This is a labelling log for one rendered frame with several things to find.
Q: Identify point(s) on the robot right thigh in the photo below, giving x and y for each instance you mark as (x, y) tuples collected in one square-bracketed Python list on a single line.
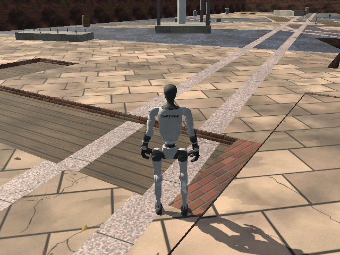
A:
[(182, 155)]

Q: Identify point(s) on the robot right forearm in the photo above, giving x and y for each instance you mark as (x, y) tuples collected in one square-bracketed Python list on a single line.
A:
[(194, 142)]

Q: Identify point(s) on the right robot hand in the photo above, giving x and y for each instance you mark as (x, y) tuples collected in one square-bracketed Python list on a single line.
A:
[(193, 153)]

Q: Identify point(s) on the left robot hand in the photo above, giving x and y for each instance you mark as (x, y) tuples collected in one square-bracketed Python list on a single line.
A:
[(148, 151)]

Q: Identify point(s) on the robot left forearm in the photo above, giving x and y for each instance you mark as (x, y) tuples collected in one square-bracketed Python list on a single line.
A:
[(145, 141)]

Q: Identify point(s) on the right robot upper arm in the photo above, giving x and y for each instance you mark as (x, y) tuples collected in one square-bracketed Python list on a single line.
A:
[(189, 121)]

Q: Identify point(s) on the robot left shin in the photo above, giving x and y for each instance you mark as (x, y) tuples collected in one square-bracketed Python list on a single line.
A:
[(158, 191)]

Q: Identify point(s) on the left robot upper arm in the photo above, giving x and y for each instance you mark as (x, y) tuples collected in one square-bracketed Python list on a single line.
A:
[(151, 120)]

